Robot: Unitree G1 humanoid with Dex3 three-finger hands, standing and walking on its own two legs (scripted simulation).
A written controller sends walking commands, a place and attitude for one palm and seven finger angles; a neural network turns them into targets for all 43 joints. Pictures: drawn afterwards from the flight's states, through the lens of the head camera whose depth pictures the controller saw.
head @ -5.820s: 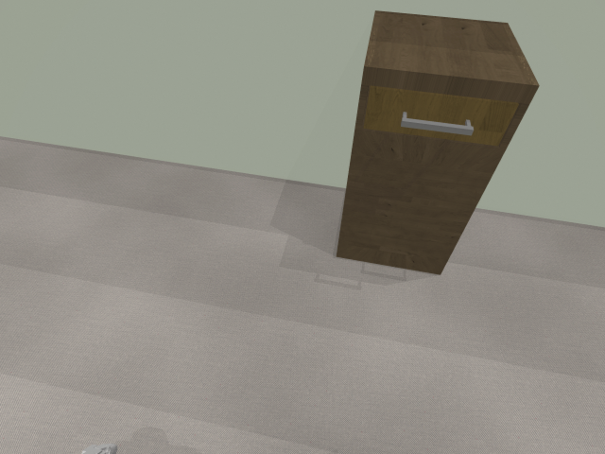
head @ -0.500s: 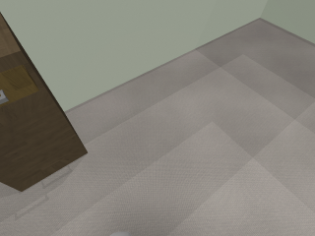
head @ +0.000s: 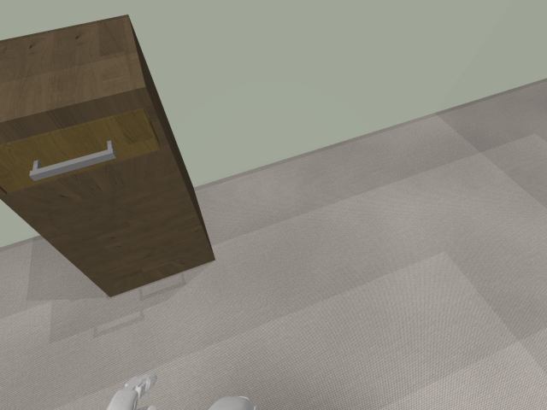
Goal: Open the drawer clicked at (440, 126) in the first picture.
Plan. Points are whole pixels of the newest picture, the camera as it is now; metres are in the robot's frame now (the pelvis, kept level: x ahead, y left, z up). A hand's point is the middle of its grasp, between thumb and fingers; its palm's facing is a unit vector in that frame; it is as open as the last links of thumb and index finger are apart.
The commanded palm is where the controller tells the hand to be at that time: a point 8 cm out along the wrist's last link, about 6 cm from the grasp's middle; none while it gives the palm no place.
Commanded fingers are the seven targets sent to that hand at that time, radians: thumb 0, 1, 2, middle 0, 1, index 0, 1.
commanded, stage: turn to face it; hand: left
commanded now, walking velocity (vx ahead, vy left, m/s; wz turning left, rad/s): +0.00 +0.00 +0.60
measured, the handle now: (74, 159) +0.65 +0.52 -0.06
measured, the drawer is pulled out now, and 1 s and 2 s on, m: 0.00 0.00 0.00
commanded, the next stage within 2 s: take the last steps up to it in 0.68 s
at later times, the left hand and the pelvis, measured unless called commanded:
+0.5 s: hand out of the picture -0.02 +0.27 -0.17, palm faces +0.30 -0.92 -0.24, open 7.4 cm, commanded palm none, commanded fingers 0.00 0.90 0.90 -0.20 -0.30 -0.20 -0.30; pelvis +0.00 +0.05 +0.01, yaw +15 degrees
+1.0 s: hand out of the picture -0.02 +0.19 -0.14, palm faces +0.41 -0.88 -0.25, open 7.3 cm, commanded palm none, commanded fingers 0.00 0.90 0.90 -0.20 -0.30 -0.20 -0.30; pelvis +0.02 +0.00 +0.02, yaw +22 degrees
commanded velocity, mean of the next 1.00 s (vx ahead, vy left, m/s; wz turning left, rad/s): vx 0.07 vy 0.00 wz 0.29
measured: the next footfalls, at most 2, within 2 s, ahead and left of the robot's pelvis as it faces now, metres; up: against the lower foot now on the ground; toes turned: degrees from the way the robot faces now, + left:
left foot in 0.32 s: +0.03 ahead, +0.14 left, +0.00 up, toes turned +19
right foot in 0.82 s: +0.07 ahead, -0.08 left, +0.00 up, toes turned +15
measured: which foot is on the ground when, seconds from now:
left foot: up 0.00-0.30, down 0.32-0.84, up 0.86-1.00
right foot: down 0.00-0.34, up 0.36-0.80, down 0.82-1.00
